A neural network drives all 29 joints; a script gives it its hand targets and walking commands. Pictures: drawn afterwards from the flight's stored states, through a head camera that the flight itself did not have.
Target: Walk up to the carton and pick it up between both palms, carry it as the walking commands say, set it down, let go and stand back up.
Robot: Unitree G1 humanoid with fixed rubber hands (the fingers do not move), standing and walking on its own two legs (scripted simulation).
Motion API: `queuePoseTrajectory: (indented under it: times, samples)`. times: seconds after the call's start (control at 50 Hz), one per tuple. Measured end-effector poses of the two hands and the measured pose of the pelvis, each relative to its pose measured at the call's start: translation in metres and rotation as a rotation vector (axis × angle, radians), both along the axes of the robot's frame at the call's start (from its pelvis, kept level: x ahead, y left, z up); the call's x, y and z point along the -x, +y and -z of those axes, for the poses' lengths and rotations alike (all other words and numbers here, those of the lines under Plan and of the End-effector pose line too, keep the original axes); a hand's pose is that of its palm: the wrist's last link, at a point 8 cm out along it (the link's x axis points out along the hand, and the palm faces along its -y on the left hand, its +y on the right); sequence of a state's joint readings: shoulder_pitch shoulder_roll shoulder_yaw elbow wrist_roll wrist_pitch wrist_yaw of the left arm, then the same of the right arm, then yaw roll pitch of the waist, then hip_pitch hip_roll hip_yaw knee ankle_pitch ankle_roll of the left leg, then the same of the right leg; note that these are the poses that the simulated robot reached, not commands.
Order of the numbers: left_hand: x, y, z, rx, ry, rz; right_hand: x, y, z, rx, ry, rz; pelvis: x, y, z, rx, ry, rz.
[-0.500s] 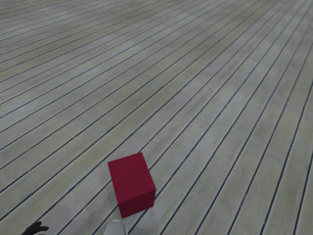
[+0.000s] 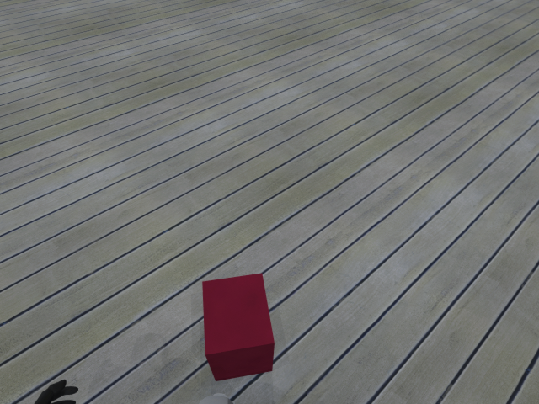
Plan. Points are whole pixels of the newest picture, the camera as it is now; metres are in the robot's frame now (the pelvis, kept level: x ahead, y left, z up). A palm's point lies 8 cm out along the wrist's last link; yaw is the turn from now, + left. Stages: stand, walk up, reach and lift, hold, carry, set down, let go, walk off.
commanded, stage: walk up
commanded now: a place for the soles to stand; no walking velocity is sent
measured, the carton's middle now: (238, 328) +0.47 +0.10 -0.58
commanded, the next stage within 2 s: none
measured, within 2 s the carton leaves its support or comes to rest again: neither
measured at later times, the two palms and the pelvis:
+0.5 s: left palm out of the picture +0.08 +0.36 -0.07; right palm out of the picture +0.12 -0.31 -0.09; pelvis +0.00 +0.01 +0.00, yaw +4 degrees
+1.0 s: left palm out of the picture +0.06 +0.37 -0.07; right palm out of the picture +0.12 -0.29 -0.08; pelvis -0.01 +0.02 +0.01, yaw +6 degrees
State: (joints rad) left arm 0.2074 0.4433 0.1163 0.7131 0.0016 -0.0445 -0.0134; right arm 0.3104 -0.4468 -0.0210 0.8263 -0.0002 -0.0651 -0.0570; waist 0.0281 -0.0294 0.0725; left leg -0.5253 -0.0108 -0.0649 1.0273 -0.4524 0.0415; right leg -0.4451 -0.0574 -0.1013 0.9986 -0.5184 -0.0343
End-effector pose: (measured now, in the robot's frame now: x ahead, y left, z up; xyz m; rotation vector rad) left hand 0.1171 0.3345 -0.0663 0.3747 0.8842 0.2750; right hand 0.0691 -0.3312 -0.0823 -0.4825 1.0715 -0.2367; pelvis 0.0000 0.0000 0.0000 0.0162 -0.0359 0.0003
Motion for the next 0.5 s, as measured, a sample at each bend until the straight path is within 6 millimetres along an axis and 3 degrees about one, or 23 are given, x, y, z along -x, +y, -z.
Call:
queuePoseTrajectory:
  times: [0.16,0.38,0.5]
  samples:
    - [0.033,0.003,-0.006,-0.051,0.1,-0.078,-0.026,0.001,0.009,-0.052,0.012,-0.04,-0.008,-0.008,-0.005,-0.01,0.024,-0.033]
    - [0.028,0.014,-0.006,-0.043,0.068,-0.098,-0.039,0.013,0.006,-0.049,0.0,-0.073,-0.006,0.001,-0.005,0.002,0.025,-0.06]
    - [0.041,0.022,-0.001,-0.036,0.091,-0.119,-0.046,0.021,0.005,-0.047,-0.005,-0.084,-0.005,0.007,-0.004,0.009,0.026,-0.07]
